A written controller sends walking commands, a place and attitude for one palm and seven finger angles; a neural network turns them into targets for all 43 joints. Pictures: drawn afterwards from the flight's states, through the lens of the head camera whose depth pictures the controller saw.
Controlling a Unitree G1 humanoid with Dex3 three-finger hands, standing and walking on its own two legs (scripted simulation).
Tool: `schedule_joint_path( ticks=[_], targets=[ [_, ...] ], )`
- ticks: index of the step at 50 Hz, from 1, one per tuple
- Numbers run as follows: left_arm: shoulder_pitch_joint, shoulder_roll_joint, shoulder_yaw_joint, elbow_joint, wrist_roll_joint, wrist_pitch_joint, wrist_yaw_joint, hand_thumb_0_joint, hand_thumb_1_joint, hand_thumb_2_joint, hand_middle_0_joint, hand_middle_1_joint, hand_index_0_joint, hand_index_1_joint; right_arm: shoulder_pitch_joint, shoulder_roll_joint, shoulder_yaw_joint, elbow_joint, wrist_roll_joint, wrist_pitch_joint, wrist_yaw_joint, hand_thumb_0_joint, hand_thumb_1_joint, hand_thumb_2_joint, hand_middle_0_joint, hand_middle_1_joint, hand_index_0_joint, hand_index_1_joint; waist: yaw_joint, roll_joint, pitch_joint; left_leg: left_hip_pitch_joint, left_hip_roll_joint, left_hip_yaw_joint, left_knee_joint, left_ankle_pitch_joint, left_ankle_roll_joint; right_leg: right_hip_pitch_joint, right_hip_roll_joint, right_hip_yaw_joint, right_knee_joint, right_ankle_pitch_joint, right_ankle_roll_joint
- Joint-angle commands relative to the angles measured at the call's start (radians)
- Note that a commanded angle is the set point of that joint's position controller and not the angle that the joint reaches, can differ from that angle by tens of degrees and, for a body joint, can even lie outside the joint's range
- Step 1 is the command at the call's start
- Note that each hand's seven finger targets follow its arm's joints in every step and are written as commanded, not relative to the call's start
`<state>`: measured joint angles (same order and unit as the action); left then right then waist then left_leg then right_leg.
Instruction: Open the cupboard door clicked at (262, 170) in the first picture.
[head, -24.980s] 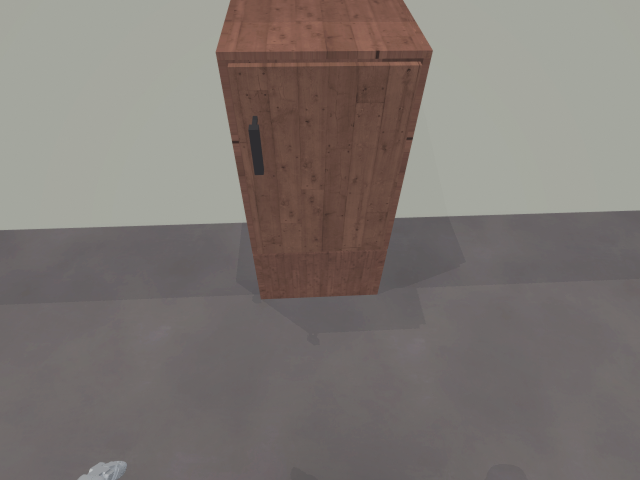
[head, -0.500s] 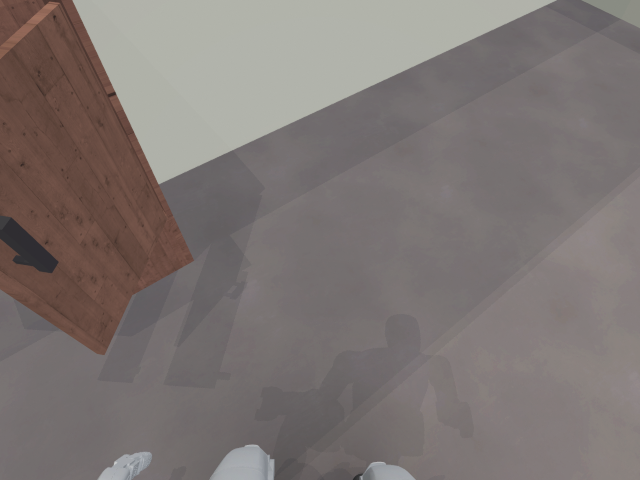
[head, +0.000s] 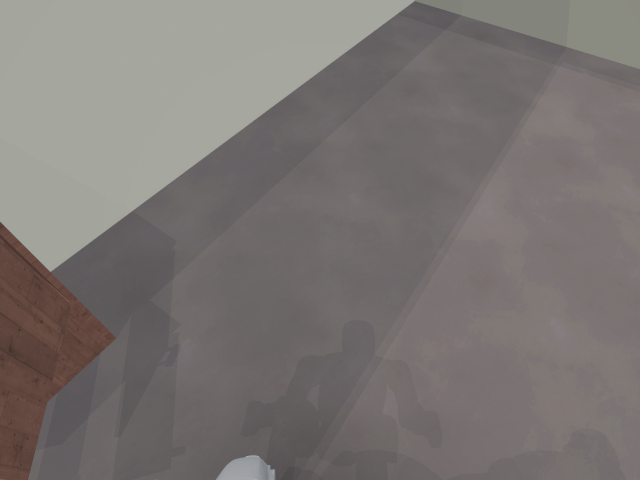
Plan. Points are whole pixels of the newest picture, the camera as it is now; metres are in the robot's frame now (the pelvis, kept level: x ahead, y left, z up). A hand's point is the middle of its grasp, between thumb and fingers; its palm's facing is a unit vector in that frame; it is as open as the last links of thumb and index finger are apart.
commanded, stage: walk to a spot facing it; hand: left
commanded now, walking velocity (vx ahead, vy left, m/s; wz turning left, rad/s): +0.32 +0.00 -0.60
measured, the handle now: out of the picture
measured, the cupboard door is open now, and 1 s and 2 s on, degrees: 44 44 44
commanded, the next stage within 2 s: turn to face it in 1.26 s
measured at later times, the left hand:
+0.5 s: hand (283, 310) +0.40 +0.09 -0.15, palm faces -0.39 -0.90 -0.19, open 7.4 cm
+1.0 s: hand (291, 278) +0.48 +0.08 -0.18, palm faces -0.39 -0.90 -0.20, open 7.3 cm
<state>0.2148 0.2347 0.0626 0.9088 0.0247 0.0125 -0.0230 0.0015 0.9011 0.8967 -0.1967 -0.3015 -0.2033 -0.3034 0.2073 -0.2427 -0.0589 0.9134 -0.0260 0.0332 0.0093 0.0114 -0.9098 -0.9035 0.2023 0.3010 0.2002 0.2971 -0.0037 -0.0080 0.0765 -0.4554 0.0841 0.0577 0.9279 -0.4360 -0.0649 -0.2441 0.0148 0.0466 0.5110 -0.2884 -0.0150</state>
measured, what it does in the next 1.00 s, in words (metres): walks ahead, turning right: left foot, then right foot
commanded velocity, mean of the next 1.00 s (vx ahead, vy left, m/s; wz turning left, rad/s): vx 0.35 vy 0.00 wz -0.37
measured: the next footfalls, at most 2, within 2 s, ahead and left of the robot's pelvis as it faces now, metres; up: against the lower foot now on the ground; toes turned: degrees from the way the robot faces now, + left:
left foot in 0.10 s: +0.11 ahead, +0.13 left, +0.00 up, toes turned +0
right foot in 0.50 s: +0.25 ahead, -0.17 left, +0.00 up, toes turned -24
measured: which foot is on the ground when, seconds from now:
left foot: up 0.00-0.08, down 0.10-0.50, up 0.52-0.84, down 0.86-1.00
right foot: down 0.00-0.10, up 0.12-0.48, down 0.50-0.86, up 0.88-1.00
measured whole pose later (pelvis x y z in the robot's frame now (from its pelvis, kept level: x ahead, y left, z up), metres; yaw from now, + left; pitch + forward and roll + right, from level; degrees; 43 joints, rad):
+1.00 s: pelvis +0.38 -0.10 +0.00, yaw -28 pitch +1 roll +0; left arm 0.28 0.23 0.09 1.05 0.03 0.00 -0.04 0.01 0.91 0.90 -0.19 -0.30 -0.20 -0.30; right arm 0.19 -0.16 -0.03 0.94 -0.05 -0.08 -0.01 0.00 -0.91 -0.90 0.20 0.30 0.20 0.30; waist 0.02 -0.03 0.04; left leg -0.31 0.09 0.13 0.53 -0.23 -0.02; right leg -0.45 -0.03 -0.04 1.12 -0.38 -0.03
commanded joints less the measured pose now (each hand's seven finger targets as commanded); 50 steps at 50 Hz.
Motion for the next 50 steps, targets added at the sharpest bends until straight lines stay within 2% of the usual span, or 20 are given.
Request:
schedule_joint_path(
  ticks=[1, 3, 5, 6, 9, 12, 20, 22, 23, 24, 25, 26, 27, 31, 40, 41, 43, 44, 46, 50],
  targets=[
    [-0.017, 0.216, 0.059, -0.051, 0.004, -0.031, 0.006, 0.0, 0.9, 0.9, -0.2, -0.3, -0.2, -0.3, 0.0, -0.055, -0.018, -0.102, 0.008, -0.06, 0.002, 0.0, -0.9, -0.9, 0.2, 0.3, 0.2, 0.3, -0.007, -0.141, -0.056, 0.137, -0.047, 0.033, -0.258, 0.075, 0.002, -0.057, -0.193, 0.27, -0.215, -0.165, -0.166],
    [-0.061, 0.176, 0.051, -0.066, -0.003, -0.027, -0.002, 0.0, 0.9, 0.9, -0.2, -0.3, -0.2, -0.3, 0.129, -0.092, -0.023, -0.056, 0.007, -0.077, -0.014, 0.0, -0.9, -0.9, 0.2, 0.3, 0.2, 0.3, -0.073, -0.068, -0.068, 0.418, -0.045, 0.044, -0.448, 0.135, 0.009, -0.242, -0.11, 0.217, -0.099, -0.211, -0.107],
    [-0.117, 0.06, 0.025, -0.137, -0.013, -0.028, -0.017, 0.0, 0.9, 0.9, -0.2, -0.3, -0.2, -0.3, 0.371, -0.276, -0.056, -0.007, -0.024, -0.097, -0.041, 0.0, -0.9, -0.9, 0.2, 0.3, 0.2, 0.3, -0.172, 0.36, -0.126, 0.608, 0.439, -0.591, -0.751, -0.282, 0.193, -0.567, 0.065, -0.043, 0.486, -0.357, 0.006],
    [-0.17, 0.098, 0.031, -0.155, -0.002, -0.039, -0.026, 0.0, 0.9, 0.9, -0.2, -0.3, -0.2, -0.3, 0.347, -0.264, -0.049, -0.015, -0.016, -0.097, -0.041, 0.0, -0.9, -0.9, 0.2, 0.3, 0.2, 0.3, -0.15, 0.206, -0.07, 0.525, 0.498, -0.643, -0.767, -0.271, 0.264, -0.596, -0.051, 0.031, 0.602, -0.282, -0.005],
    [-0.153, 0.061, 0.034, -0.098, 0.009, -0.033, -0.048, 0.0, 0.9, 0.9, -0.2, -0.3, -0.2, -0.3, 0.19, -0.151, -0.015, -0.037, -0.013, -0.111, -0.037, 0.0, -0.9, -0.9, 0.2, 0.3, 0.2, 0.3, -0.053, 0.152, 0.011, 0.378, 0.332, -0.28, -0.746, 0.057, 0.187, -0.551, -0.118, -0.017, 0.693, -0.06, 0.022],
    [-0.143, 0.018, 0.013, -0.078, 0.006, -0.017, -0.06, 0.0, 0.9, 0.9, -0.2, -0.3, -0.2, -0.3, 0.216, -0.119, -0.003, 0.001, -0.008, -0.12, -0.039, 0.0, -0.9, -0.9, 0.2, 0.3, 0.2, 0.3, -0.038, 0.201, -0.051, 0.437, 0.239, 0.002, -0.681, 0.407, 0.14, -0.467, -0.108, -0.091, 0.532, 0.021, 0.029],
    [-0.282, 0.02, 0.001, -0.098, 0.005, -0.009, -0.051, 0.0, 0.9, 0.9, -0.2, -0.3, -0.2, -0.3, 0.292, -0.11, 0.006, 0.063, -0.017, -0.103, -0.033, 0.0, -0.9, -0.9, 0.2, 0.3, 0.2, 0.3, -0.056, 0.176, 0.009, 0.4, 0.271, 0.117, -0.655, 0.523, 0.137, -0.255, -0.06, -0.182, 0.194, 0.037, -0.014],
    [-0.174, 0.047, 0.01, -0.067, 0.005, -0.017, -0.045, 0.0, 0.9, 0.9, -0.2, -0.3, -0.2, -0.3, 0.271, -0.126, 0.004, 0.069, -0.013, -0.098, -0.032, 0.0, -0.9, -0.9, 0.2, 0.3, 0.2, 0.3, 0.006, 0.162, -0.054, 0.381, 0.257, 0.157, -0.488, 0.732, 0.12, -0.046, -0.005, -0.218, 0.113, 0.02, -0.048],
    [-0.016, 0.08, 0.022, -0.014, 0.006, -0.028, -0.037, 0.0, 0.9, 0.9, -0.2, -0.3, -0.2, -0.3, 0.239, -0.129, 0.005, 0.065, -0.004, -0.097, -0.031, 0.0, -0.9, -0.9, 0.2, 0.3, 0.2, 0.3, 0.085, 0.096, -0.124, 0.289, 0.214, 0.195, -0.285, 0.789, 0.09, 0.2, 0.023, -0.219, 0.051, 0.055, -0.075],
    [0.171, 0.182, 0.053, 0.038, 0.01, -0.041, -0.022, 0.0, 0.9, 0.9, -0.2, -0.3, -0.2, -0.3, 0.204, -0.095, 0.011, 0.04, 0.017, -0.102, -0.019, 0.0, -0.9, -0.9, 0.2, 0.3, 0.2, 0.3, 0.171, -0.08, -0.246, 0.027, 0.143, 0.237, 0.009, 0.573, 0.05, 0.527, -0.154, 0.009, -0.005, -0.019, -0.144],
    [0.287, 0.283, 0.077, 0.063, -0.007, -0.043, -0.008, 0.0, 0.9, 0.9, -0.2, -0.3, -0.2, -0.3, 0.172, -0.04, 0.016, -0.015, 0.032, -0.105, -0.024, 0.0, -0.9, -0.9, 0.2, 0.3, 0.2, 0.3, 0.191, -0.284, -0.332, -0.246, -0.013, 0.175, 0.342, -0.197, 0.003, 0.668, -0.455, 0.5, -0.156, 0.108, -0.265],
    [0.23, 0.292, 0.08, 0.055, -0.023, -0.033, 0.007, 0.0, 0.9, 0.9, -0.2, -0.3, -0.2, -0.3, 0.09, -0.073, 0.005, -0.032, 0.025, -0.098, -0.027, 0.0, -0.9, -0.9, 0.2, 0.3, 0.2, 0.3, 0.173, -0.126, -0.216, -0.324, 0.037, 0.009, 0.433, -0.172, 0.022, 0.516, -0.484, 0.519, -0.225, 0.081, -0.309],
    [0.131, 0.24, 0.063, 0.024, -0.02, -0.033, 0.015, 0.0, 0.9, 0.9, -0.2, -0.3, -0.2, -0.3, 0.063, -0.064, -0.003, -0.026, 0.021, -0.096, -0.026, 0.0, -0.9, -0.9, 0.2, 0.3, 0.2, 0.3, 0.118, -0.123, -0.132, -0.316, 0.085, -0.031, 0.44, -0.071, 0.021, 0.354, -0.434, 0.434, -0.244, -0.03, -0.284],
    [-0.039, 0.126, 0.034, -0.008, 0.0, -0.063, 0.025, 0.0, 0.9, 0.9, -0.2, -0.3, -0.2, -0.3, 0.161, -0.007, -0.001, 0.044, -0.002, -0.062, -0.014, 0.0, -0.9, -0.9, 0.2, 0.3, 0.2, 0.3, -0.029, -0.115, -0.079, -0.066, 0.093, -0.008, 0.131, 0.064, 0.001, 0.026, -0.272, 0.125, -0.274, 0.141, -0.198],
    [0.029, 0.124, 0.042, 0.053, -0.011, -0.076, 0.01, 0.0, 0.9, 0.9, -0.2, -0.3, -0.2, -0.3, 0.054, -0.027, -0.011, 0.007, -0.001, -0.096, 0.004, 0.0, -0.9, -0.9, 0.2, 0.3, 0.2, 0.3, -0.035, -0.056, -0.043, 0.205, -0.003, 0.05, -0.388, 0.284, 0.015, -0.018, -0.194, 0.096, -0.188, 0.056, -0.14],
    [0.033, 0.098, 0.037, 0.051, -0.01, -0.074, 0.009, 0.0, 0.9, 0.9, -0.2, -0.3, -0.2, -0.3, 0.127, -0.062, -0.021, 0.033, -0.005, -0.103, -0.003, 0.0, -0.9, -0.9, 0.2, 0.3, 0.2, 0.3, -0.068, 0.044, -0.066, 0.372, 0.013, 0.006, -0.442, 0.243, 0.036, -0.114, -0.143, 0.08, -0.045, 0.074, -0.115],
    [0.037, 0.023, 0.014, 0.004, -0.017, -0.076, -0.002, 0.0, 0.9, 0.9, -0.2, -0.3, -0.2, -0.3, 0.381, -0.231, -0.054, 0.081, -0.029, -0.103, -0.022, 0.0, -0.9, -0.9, 0.2, 0.3, 0.2, 0.3, -0.159, 0.357, -0.194, 0.622, 0.419, -0.545, -0.68, -0.032, 0.231, -0.411, 0.048, -0.103, 0.556, -0.289, -0.025],
    [-0.011, 0.048, 0.02, -0.013, -0.005, -0.081, -0.002, 0.0, 0.9, 0.9, -0.2, -0.3, -0.2, -0.3, 0.337, -0.218, -0.05, 0.069, -0.023, -0.091, -0.021, 0.0, -0.9, -0.9, 0.2, 0.3, 0.2, 0.3, -0.146, 0.215, -0.141, 0.508, 0.449, -0.591, -0.719, -0.17, 0.276, -0.46, -0.018, -0.028, 0.695, -0.285, -0.037],
    [-0.053, 0.051, 0.024, -0.004, 0.002, -0.075, -0.01, 0.0, 0.9, 0.9, -0.2, -0.3, -0.2, -0.3, 0.198, -0.131, -0.028, 0.035, -0.017, -0.098, -0.023, 0.0, -0.9, -0.9, 0.2, 0.3, 0.2, 0.3, -0.083, 0.217, -0.03, 0.326, 0.37, -0.439, -0.752, -0.158, 0.218, -0.499, -0.101, -0.004, 0.774, -0.122, -0.025],
    [-0.02, -0.002, 0.013, 0.016, 0.001, -0.047, -0.03, 0.0, 0.9, 0.9, -0.2, -0.3, -0.2, -0.3, 0.12, -0.115, -0.02, 0.041, -0.015, -0.114, -0.024, 0.0, -0.9, -0.9, 0.2, 0.3, 0.2, 0.3, -0.02, 0.168, -0.078, 0.257, 0.262, -0.066, -0.722, 0.171, 0.162, -0.271, -0.128, -0.08, 0.384, -0.062, 0.005]
  ],
)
